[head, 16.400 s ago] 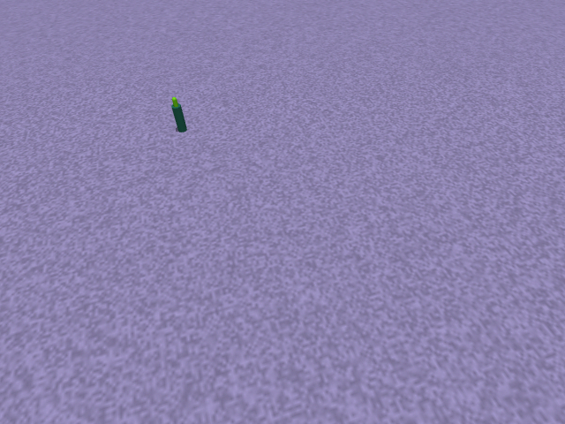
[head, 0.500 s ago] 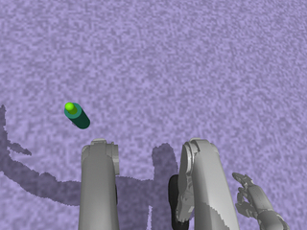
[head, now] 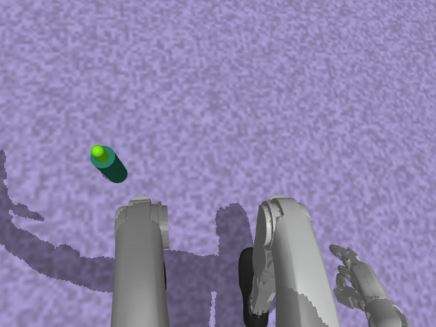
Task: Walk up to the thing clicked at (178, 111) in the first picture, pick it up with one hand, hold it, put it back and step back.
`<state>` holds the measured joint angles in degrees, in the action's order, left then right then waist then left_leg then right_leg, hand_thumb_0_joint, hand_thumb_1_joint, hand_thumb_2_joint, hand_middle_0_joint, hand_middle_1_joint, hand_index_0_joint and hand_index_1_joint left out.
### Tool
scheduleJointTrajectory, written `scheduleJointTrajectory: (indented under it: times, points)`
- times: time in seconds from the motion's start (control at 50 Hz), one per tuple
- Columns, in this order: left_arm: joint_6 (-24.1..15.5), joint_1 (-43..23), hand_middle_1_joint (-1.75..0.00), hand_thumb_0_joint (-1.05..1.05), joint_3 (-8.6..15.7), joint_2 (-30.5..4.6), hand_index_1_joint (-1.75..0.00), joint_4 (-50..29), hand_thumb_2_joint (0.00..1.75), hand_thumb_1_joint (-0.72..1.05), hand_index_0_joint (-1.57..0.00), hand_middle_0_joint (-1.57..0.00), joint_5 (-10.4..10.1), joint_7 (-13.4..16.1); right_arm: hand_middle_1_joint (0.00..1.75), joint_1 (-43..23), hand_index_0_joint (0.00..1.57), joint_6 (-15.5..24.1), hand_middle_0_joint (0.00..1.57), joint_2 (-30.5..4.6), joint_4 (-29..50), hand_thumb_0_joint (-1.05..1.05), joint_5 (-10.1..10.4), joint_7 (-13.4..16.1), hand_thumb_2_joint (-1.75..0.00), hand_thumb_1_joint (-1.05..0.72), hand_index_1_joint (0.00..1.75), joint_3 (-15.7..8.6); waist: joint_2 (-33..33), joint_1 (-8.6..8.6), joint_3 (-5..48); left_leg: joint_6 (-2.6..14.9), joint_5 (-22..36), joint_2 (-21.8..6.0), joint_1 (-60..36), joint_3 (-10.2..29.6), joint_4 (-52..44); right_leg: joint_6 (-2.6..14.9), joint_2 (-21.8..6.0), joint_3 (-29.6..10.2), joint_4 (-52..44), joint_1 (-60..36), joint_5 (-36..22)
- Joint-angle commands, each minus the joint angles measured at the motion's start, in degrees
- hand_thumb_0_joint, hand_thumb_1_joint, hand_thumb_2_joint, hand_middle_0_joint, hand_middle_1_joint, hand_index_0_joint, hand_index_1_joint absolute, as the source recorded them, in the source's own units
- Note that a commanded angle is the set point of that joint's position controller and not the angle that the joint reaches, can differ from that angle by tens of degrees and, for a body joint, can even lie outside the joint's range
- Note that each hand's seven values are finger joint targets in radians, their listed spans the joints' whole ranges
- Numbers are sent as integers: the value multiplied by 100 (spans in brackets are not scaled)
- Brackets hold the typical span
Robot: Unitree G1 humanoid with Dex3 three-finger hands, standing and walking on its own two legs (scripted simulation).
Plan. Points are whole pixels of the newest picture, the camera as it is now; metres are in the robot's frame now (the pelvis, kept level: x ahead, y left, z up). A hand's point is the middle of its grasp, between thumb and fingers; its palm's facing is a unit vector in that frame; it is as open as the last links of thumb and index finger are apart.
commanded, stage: go down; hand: left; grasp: from the side
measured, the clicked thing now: (108, 163) +0.43 +0.26 -0.26
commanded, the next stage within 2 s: approach in 1.38 s
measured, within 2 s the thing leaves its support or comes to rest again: neither
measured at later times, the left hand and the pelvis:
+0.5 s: hand out of the picture +0.35 +0.44 +0.04, palm faces +0.24 -0.97 -0.06, open 17.6 cm; pelvis +0.00 +0.00 +0.00, yaw +0 degrees
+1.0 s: hand out of the picture +0.35 +0.43 +0.04, palm faces +0.24 -0.97 -0.07, open 17.6 cm; pelvis +0.00 +0.00 +0.00, yaw +0 degrees
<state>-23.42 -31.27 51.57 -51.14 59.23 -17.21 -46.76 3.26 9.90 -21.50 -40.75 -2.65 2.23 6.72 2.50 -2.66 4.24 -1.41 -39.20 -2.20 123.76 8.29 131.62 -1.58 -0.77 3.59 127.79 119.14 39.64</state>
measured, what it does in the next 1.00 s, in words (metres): stands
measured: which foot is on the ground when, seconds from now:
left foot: down 0.00-1.00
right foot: down 0.00-1.00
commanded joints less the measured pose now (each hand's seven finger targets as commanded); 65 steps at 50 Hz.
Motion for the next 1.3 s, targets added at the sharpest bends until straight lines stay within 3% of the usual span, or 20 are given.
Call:
scheduleJointTrajectory:
  times: [0.0,0.08,0.2,0.22,0.28,0.34,0.38,0.48,0.6,0.64,0.72,0.86,0.96,0.98,1.0,1.08,1.14,1.26,1.28]
  points:
    - [-342,-913,-10,0,431,-2619,-9,-1113,3,-61,-8,-7,-252,-41,30,655,20,154,20,-1379,313,0,53,125,-90,-92,30,-492,-1369,254,3533,263,750,66,-2693,-415,-1689,357,202,270,-1247,-1508,-602]
    - [-331,-884,-11,0,313,-2455,-10,-1063,3,-61,-8,-7,-251,-64,30,654,20,166,20,-1381,283,0,39,131,-90,-92,30,-494,-1474,207,3554,244,801,58,-2795,-407,-1676,369,206,277,-1204,-1441,-646]
    - [-306,-829,-11,0,321,-2434,-10,-1496,4,-61,-8,-7,-232,9,30,689,20,141,20,-1407,277,0,46,120,-90,-92,30,-548,-1815,324,3777,194,957,53,-3172,-368,-1797,406,191,297,-1119,-1331,-764]
    - [-288,-932,-11,0,353,-2549,-10,-1508,4,-61,-7,-6,-217,36,30,677,20,133,20,-1414,271,0,48,130,-90,-91,30,-554,-1801,319,3757,205,868,51,-3145,-376,-1792,394,186,283,-1164,-1328,-704]
    - [-240,-800,-10,0,250,-2285,-9,-1419,3,-61,-8,-7,-223,72,30,681,20,120,20,-1399,277,0,79,117,-90,-91,30,-568,-1723,258,3581,202,813,53,-3099,-311,-1882,395,180,316,-1149,-1209,-677]
    - [-252,-744,-11,0,311,-2329,-9,-1391,2,-61,-8,-7,-282,81,30,603,20,130,20,-1365,318,0,102,122,-90,-92,30,-564,-1606,312,3417,246,512,65,-2840,-365,-1878,376,192,281,-1227,-1237,-467]
    - [-264,-666,-11,0,372,-2408,-9,-1365,3,-61,-8,-7,-265,85,30,644,20,135,20,-1348,306,0,83,117,-90,-92,30,-550,-1534,334,3562,243,684,70,-2893,-376,-1828,375,193,278,-1239,-1385,-567]
    - [-289,-723,-11,0,190,-2137,-10,-1160,3,-61,-8,-6,-282,60,30,569,20,158,20,-1328,338,0,105,120,-90,-91,30,-559,-1331,217,3247,282,452,72,-2604,-415,-1818,357,201,270,-1314,-1292,-405]
    - [-340,-866,-13,0,336,-2416,-11,-1335,4,-61,-8,-6,-291,32,30,645,20,181,20,-1336,299,0,78,125,-89,-90,30,-560,-1392,282,3564,269,597,77,-2737,-473,-1769,351,188,195,-1353,-1560,-489]
    - [-312,-729,-13,0,214,-2151,-11,-1106,6,-61,-7,-6,-280,16,30,655,20,192,20,-1337,296,0,77,119,-90,-90,30,-560,-1317,219,3508,258,706,76,-2805,-425,-1744,364,200,245,-1293,-1400,-574]
    - [-357,-760,-12,0,318,-2350,-11,-1300,5,-61,-7,-6,-242,24,30,634,20,158,20,-1349,279,0,52,125,-90,-91,30,-554,-1394,309,3648,246,905,74,-2852,-443,-1690,364,188,237,-1257,-1522,-729]
    - [-290,-582,-13,0,303,-2213,-11,-1474,6,-61,-7,-5,-255,69,30,667,20,137,20,-1354,257,0,64,140,-90,-90,30,-593,-1699,352,3804,206,1062,77,-3213,-401,-1814,397,174,262,-1197,-1400,-827]
    - [-282,-533,-13,0,305,-2094,-11,-1489,5,-61,-7,-5,-325,98,30,629,20,136,20,-1338,276,0,99,129,-90,-91,30,-626,-1519,353,3658,227,950,81,-3054,-400,-1798,387,175,254,-1228,-1346,-739]
    - [-284,-537,-12,0,220,-2005,-10,-1466,5,-61,-7,-5,-301,94,30,630,20,142,20,-1331,290,0,108,132,-89,-90,30,-635,-1531,288,3587,222,866,80,-3032,-375,-1858,389,172,272,-1227,-1296,-683]
    - [-308,-653,-13,0,315,-2195,-11,-1595,5,-61,-8,-5,-301,112,30,620,20,137,20,-1305,302,0,99,134,-89,-90,30,-632,-1402,348,3684,249,837,83,-2902,-426,-1801,366,178,226,-1296,-1500,-674]
    - [-320,-636,-14,0,244,-2017,-11,-1430,6,-58,-7,-5,-311,124,30,612,20,135,20,-1319,289,0,105,139,-89,-90,30,-631,-1456,292,3472,247,663,81,-2908,-403,-1883,373,176,245,-1296,-1331,-562]
    - [-352,-661,-14,0,263,-2153,-12,-1403,6,-61,-8,-5,-269,124,30,557,20,142,20,-1326,301,0,112,137,-89,-90,30,-618,-1423,309,3413,254,514,71,-2816,-374,-1899,376,184,251,-1254,-1236,-460]
    - [-408,-737,-15,0,180,-2022,-12,-1348,7,-60,-8,-5,-313,38,30,585,20,179,20,-1280,291,0,77,132,-89,-89,30,-599,-1272,241,3488,278,559,93,-2638,-505,-1759,346,181,170,-1399,-1553,-472]
    - [-392,-649,-15,0,208,-2044,-12,-1252,7,-60,-8,-5,-297,45,30,597,20,177,20,-1310,262,0,75,134,-89,-89,30,-600,-1287,290,3513,266,662,88,-2756,-478,-1772,360,185,200,-1330,-1485,-550]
